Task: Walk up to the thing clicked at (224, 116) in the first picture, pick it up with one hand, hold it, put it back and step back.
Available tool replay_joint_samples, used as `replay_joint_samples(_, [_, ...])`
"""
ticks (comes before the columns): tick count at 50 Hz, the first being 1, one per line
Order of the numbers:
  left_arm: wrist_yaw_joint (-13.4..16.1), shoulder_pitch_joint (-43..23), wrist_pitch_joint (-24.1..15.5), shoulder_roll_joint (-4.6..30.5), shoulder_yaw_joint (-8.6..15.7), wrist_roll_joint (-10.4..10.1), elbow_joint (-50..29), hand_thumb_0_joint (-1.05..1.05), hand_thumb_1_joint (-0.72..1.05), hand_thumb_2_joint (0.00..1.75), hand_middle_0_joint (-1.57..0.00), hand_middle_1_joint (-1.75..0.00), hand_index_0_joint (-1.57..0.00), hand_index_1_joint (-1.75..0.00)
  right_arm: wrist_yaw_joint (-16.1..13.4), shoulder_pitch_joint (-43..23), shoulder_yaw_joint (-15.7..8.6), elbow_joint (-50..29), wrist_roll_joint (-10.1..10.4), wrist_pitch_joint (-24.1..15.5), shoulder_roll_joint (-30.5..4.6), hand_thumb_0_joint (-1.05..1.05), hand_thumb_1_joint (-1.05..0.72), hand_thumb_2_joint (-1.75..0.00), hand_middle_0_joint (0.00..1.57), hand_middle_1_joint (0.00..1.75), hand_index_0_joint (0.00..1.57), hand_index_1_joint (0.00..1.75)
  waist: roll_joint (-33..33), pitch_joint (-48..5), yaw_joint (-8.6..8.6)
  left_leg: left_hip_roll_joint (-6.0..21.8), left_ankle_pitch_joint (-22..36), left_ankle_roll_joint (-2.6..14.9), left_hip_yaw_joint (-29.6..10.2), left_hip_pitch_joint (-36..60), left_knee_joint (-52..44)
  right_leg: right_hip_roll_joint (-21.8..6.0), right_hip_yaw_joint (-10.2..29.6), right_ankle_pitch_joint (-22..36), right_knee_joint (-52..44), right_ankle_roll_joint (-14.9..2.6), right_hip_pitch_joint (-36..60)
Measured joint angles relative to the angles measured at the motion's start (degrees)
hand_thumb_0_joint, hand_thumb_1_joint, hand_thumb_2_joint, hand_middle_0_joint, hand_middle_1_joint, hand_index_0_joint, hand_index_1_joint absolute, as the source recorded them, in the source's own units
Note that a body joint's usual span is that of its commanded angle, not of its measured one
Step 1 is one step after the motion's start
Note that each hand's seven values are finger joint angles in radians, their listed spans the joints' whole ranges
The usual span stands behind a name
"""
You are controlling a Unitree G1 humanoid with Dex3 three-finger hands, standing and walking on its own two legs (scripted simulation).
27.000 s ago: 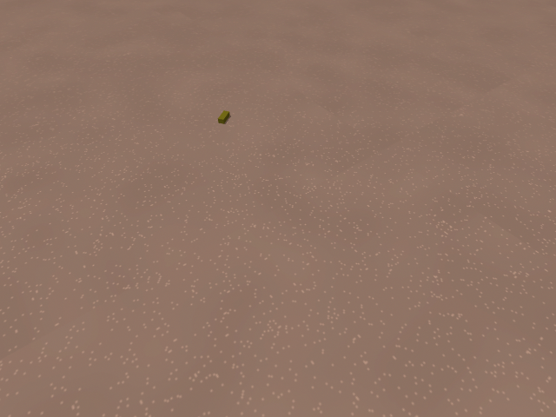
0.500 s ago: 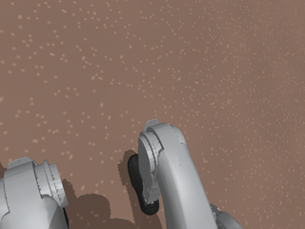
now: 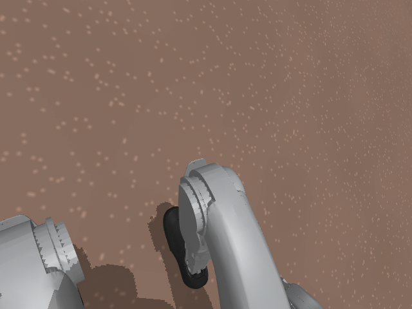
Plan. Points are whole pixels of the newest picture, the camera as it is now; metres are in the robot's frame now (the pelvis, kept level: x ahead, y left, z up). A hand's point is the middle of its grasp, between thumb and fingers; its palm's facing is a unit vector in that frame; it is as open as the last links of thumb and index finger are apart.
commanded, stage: rest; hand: left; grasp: from above
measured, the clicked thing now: out of the picture +0.46 +0.33 -0.27
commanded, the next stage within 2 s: open in 0.20 s
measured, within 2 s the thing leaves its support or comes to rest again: neither
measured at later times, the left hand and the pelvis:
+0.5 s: hand out of the picture +0.45 +0.33 -0.24, palm faces -0.44 -0.13 -0.89, open 7.3 cm; pelvis +0.00 +0.00 +0.00, yaw -1 degrees
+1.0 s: hand out of the picture +0.45 +0.33 -0.24, palm faces -0.44 -0.13 -0.89, open 10.6 cm; pelvis +0.00 +0.00 +0.00, yaw -1 degrees
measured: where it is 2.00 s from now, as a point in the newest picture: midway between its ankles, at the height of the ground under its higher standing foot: (136, 294)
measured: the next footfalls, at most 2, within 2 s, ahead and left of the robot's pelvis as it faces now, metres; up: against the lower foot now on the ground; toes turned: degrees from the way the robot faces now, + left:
none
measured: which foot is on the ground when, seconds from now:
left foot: down 0.00-1.00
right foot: down 0.00-1.00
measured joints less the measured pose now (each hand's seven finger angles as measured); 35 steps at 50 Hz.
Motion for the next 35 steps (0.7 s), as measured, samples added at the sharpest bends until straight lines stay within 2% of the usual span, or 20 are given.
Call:
replay_joint_samples(6, [1.08, -0.14, 0.63, 0.27, -0.39, -0.16, 1.08, 0.0, 0.51, 0.0, -1.03, -0.1, -1.06, -0.07, 0.43, -0.43, 0.3, -0.15, -0.28, -0.73, -0.22, 0.0, -0.91, -0.9, 0.21, 0.3, 0.21, 0.3, 0.07, 0.25, -0.2, 0.13, -0.02, 0.04, -0.12, -0.09, 0.25, 0.17, -0.09, 0.18, 0.09, -0.13, -0.14])
replay_joint_samples(19, [0.77, 0.04, 0.48, 1.19, -0.57, -1.95, 1.53, 0.0, 0.52, 0.02, -1.01, -0.11, -1.04, -0.08, 0.89, -0.92, 1.68, -0.52, -0.21, -2.09, -0.89, 0.0, -0.91, -0.9, 0.21, 0.3, 0.21, 0.3, -0.41, 1.65, -0.23, 0.18, 0.07, -0.2, -0.63, 0.34, 0.55, 0.37, -0.38, 0.58, 0.15, 0.43, 0.16])
replay_joint_samples(35, [0.7, -0.13, 0.37, 1.2, -2.1, -2.56, 1.47, 0.0, 0.27, 0.33, -0.74, -0.35, -0.76, -0.34, 0.97, -0.91, 2.07, -0.71, 0.11, -2.32, -1.29, 0.0, -0.91, -0.9, 0.21, 0.3, 0.21, 0.3, -0.4, 1.5, -0.06, 0.18, 0.24, 0.02, -0.89, 0.5, 0.34, 0.33, -0.78, 0.75, -0.45, 0.09, 0.69])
